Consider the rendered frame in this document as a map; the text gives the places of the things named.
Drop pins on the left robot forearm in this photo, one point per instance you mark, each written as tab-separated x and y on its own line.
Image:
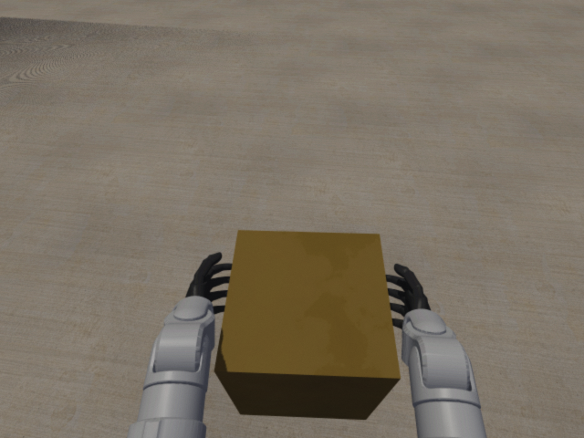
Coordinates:
176	380

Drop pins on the robot right hand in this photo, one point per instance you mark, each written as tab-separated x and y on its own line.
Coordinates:
412	297

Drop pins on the robot left hand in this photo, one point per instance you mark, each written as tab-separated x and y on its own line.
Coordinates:
203	282

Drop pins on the carton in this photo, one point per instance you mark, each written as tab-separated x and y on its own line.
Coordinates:
307	328

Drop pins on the right robot forearm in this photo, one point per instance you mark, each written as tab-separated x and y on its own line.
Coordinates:
444	393

